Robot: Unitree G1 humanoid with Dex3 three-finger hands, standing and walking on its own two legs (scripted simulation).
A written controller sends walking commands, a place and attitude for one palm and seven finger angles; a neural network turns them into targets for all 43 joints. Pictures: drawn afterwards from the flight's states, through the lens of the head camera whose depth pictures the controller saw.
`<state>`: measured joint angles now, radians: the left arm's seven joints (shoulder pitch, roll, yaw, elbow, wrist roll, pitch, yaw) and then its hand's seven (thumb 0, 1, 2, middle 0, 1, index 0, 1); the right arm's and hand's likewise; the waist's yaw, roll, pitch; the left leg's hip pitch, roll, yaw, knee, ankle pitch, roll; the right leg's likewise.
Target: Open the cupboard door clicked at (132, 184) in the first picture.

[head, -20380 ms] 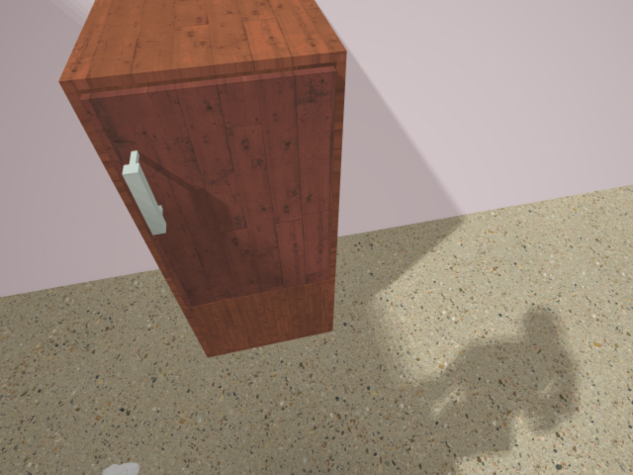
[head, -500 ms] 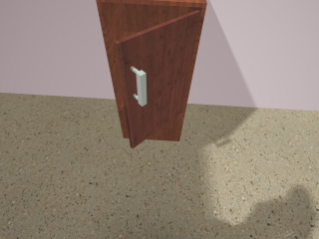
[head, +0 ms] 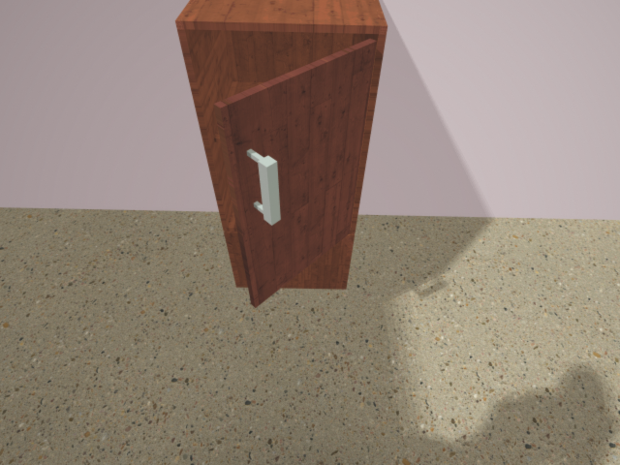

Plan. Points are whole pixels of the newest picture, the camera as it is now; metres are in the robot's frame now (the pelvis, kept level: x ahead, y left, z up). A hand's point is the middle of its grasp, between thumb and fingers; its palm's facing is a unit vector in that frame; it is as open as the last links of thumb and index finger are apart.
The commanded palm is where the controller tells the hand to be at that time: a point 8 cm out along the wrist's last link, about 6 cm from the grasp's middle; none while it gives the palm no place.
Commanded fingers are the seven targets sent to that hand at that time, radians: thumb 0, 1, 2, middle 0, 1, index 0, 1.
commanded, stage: let the arm hang, fingers relaxed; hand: left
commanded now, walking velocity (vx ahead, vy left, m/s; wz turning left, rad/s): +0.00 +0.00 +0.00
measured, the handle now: (262, 187) +0.59 +0.12 +0.01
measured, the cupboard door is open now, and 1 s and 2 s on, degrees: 46 46 46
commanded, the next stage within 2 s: look to check the result in 0.10 s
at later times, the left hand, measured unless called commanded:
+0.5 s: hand out of the picture +0.03 +0.16 -0.17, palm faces +0.03 -0.98 -0.19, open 7.4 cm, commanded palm none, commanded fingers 0.00 0.90 0.90 -0.20 -0.30 -0.20 -0.30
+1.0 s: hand out of the picture +0.05 +0.16 -0.18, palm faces -0.02 -0.98 -0.20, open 7.4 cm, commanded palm none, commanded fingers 0.00 0.90 0.90 -0.20 -0.30 -0.20 -0.30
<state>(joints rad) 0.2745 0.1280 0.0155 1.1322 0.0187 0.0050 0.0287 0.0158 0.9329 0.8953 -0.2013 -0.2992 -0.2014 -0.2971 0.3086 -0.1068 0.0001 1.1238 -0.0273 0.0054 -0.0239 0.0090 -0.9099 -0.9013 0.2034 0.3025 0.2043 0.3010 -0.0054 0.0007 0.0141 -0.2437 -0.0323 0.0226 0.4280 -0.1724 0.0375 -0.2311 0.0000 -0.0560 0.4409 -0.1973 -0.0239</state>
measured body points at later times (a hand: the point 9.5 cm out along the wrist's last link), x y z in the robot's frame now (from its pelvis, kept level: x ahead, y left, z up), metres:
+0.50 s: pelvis +0.03 -0.01 +0.00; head +0.05 -0.02 +0.45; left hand +0.03 +0.21 -0.16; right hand +0.03 -0.23 -0.16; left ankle +0.04 +0.09 -0.74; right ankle +0.03 -0.10 -0.74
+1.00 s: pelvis +0.04 -0.02 +0.00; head +0.07 -0.03 +0.45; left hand +0.06 +0.21 -0.16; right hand +0.04 -0.25 -0.16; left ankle +0.04 +0.09 -0.74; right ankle +0.03 -0.10 -0.74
